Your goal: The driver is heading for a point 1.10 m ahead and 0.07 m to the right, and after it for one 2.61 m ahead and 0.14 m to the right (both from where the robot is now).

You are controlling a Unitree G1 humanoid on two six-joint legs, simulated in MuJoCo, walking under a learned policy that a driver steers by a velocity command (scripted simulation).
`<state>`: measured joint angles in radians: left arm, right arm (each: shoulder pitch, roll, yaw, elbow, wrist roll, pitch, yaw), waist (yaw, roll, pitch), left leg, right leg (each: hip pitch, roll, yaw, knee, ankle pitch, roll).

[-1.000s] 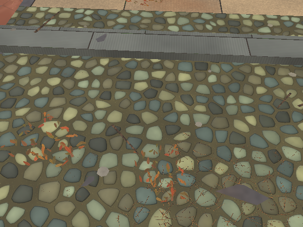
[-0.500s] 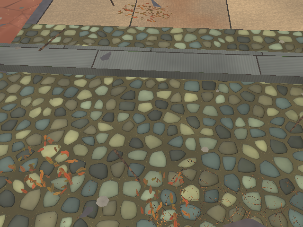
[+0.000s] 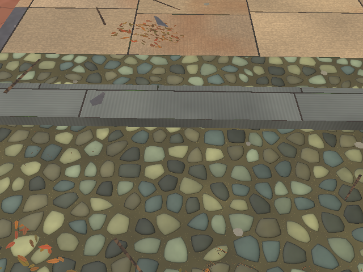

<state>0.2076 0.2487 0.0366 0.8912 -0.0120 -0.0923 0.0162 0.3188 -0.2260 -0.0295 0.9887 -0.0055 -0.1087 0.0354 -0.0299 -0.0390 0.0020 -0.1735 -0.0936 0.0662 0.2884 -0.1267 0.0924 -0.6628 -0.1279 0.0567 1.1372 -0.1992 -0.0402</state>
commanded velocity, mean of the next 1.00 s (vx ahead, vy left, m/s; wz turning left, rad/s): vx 0.50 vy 0.00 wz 0.00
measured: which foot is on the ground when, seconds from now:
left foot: down 0.00-0.32, up 0.34-0.84, down 0.86-1.00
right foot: up 0.00-0.28, down 0.30-0.88, up 0.90-1.00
